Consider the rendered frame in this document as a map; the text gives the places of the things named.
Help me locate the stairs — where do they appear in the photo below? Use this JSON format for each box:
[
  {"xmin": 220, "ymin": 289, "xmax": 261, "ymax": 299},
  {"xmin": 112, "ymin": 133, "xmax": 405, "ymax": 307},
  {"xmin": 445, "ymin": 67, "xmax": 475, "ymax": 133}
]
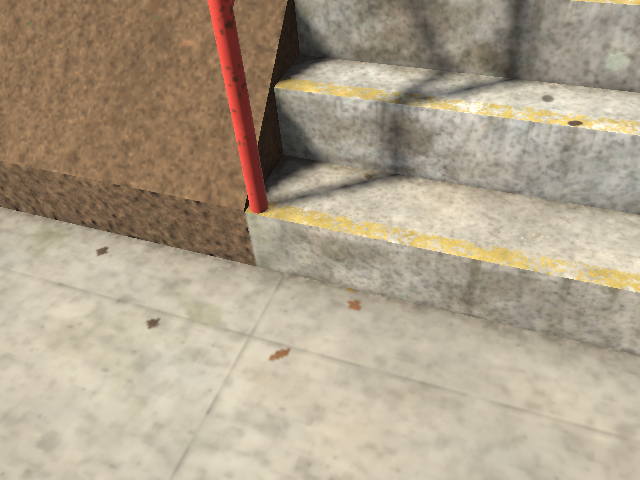
[{"xmin": 245, "ymin": 0, "xmax": 640, "ymax": 355}]

